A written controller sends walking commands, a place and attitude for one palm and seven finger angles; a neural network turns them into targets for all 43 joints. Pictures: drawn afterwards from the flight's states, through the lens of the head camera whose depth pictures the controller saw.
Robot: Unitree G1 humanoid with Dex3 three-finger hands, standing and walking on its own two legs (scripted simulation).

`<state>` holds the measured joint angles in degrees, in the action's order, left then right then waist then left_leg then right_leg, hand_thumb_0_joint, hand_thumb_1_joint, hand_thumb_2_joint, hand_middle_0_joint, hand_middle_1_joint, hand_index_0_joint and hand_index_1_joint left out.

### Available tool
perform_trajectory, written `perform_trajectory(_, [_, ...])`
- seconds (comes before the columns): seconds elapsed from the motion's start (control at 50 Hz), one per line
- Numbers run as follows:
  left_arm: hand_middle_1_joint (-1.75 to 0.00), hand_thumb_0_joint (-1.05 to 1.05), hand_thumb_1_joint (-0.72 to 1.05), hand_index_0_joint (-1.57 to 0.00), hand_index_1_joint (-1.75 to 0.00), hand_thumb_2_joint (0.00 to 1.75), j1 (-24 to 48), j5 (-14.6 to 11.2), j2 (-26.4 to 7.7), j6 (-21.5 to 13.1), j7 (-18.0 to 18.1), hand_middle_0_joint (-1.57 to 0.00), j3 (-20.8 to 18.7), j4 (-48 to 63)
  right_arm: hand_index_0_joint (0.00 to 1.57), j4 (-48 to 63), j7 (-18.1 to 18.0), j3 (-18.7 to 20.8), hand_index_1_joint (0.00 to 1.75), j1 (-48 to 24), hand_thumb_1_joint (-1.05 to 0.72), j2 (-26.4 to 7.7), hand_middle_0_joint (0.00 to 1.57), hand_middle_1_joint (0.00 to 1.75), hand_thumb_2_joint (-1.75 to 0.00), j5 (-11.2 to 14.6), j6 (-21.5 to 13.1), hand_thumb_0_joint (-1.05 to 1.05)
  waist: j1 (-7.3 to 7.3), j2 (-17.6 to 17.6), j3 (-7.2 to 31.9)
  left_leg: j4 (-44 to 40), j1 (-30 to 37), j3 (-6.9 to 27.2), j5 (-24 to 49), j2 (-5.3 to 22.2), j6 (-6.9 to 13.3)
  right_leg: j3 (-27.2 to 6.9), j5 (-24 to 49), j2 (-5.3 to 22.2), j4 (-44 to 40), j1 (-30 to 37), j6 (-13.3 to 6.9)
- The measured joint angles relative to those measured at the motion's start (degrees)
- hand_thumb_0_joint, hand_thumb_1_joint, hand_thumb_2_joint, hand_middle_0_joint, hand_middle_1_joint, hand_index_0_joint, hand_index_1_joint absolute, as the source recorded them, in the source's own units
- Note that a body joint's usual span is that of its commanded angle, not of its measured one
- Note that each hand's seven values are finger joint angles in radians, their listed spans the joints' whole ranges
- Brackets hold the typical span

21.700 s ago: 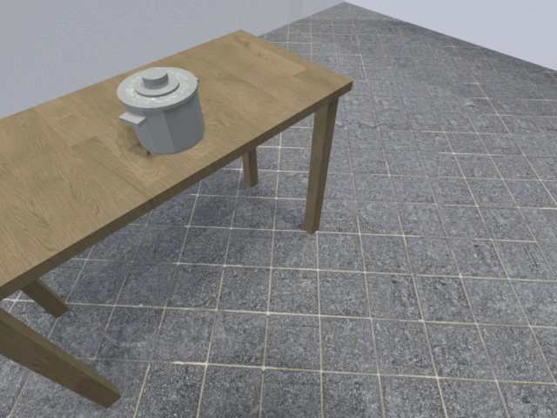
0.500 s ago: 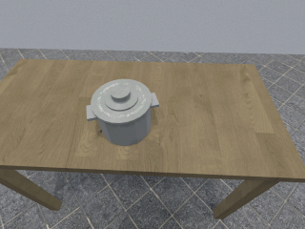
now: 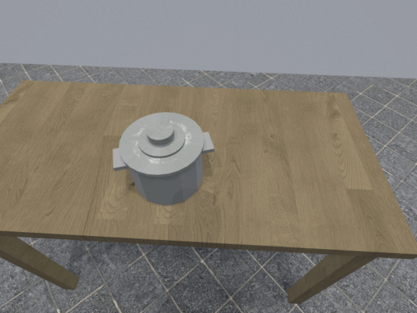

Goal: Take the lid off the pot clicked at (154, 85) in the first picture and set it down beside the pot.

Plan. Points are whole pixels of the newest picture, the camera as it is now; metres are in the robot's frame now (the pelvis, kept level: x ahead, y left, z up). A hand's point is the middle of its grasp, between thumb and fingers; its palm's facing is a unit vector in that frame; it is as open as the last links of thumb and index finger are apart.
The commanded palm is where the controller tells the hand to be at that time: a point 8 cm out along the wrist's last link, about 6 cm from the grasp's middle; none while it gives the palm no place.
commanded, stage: look again from close up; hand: left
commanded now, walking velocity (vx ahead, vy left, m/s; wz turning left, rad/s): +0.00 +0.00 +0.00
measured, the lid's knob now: (160, 132) +0.42 +0.13 +0.11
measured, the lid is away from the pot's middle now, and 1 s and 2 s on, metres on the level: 0.00 0.00 0.00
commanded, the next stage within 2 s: lift the closed hand beside the body in 1.00 s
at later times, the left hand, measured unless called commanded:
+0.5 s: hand out of the picture -0.02 +0.17 -0.18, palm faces +0.02 -0.98 -0.18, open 7.4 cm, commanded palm none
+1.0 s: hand out of the picture -0.03 +0.17 -0.18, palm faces +0.02 -0.99 -0.15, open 7.4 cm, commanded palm none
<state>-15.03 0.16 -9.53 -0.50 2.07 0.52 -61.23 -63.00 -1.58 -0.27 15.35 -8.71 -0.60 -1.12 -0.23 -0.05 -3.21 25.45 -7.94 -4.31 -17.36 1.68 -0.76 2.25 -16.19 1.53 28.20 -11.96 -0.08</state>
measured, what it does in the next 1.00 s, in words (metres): stands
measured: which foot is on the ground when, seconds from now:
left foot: down 0.00-1.00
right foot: down 0.00-1.00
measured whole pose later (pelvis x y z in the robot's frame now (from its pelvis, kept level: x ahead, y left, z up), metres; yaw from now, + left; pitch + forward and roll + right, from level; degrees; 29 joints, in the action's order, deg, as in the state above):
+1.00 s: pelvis -0.02 +0.02 +0.00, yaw -1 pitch -1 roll +0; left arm -17.8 0.4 -7.3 -0.5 2.3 0.9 -63.0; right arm -64.8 -1.6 -0.5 17.9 -5.5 -0.2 -1.8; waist -0.5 -1.3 -3.1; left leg 26.6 -9.3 -5.3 -16.7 1.2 0.6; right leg 1.3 -14.0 2.0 27.3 -12.7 1.0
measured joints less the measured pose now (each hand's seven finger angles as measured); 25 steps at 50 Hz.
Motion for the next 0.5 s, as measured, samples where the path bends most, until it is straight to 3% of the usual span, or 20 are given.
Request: perform_trajectory(0.5, [-0.30,0.01,0.91,-0.20,-0.30,0.89,-1.7,0.1,1.1,0.2,0.0,-0.20,0.2,-1.2,0.20,-1.5,0.1,-0.4,0.30,1.6,-0.92,1.9,0.20,0.30,-0.90,0.2,-0.3,0.01,-0.25,-0.7,-0.1,0.0,-0.3,-0.3,0.8,0.0,0.4,-0.3,1.5,0.0,-1.1,0.1,0.3])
